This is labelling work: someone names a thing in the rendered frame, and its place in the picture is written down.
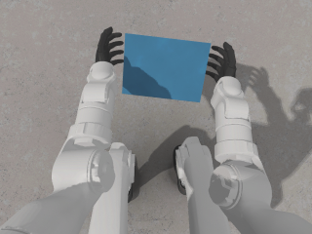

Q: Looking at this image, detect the right robot hand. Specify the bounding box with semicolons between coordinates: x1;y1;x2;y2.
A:
205;42;237;82

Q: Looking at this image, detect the left robot thigh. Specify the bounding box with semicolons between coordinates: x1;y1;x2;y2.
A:
88;148;136;234

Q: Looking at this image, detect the left robot forearm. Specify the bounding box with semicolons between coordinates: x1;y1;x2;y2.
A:
52;61;119;180

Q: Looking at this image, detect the left robot upper arm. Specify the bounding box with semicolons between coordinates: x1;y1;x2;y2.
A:
0;148;116;234

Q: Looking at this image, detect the right robot upper arm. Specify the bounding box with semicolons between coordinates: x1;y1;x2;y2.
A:
208;163;312;234

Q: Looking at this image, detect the robot right foot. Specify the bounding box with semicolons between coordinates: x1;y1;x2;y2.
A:
173;144;187;195

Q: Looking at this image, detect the left robot hand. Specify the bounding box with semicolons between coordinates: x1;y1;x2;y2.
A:
95;26;124;66

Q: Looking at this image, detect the carton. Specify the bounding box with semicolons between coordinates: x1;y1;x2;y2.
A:
122;33;211;102

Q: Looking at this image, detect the right robot forearm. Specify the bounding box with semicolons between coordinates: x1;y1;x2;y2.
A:
211;76;267;176

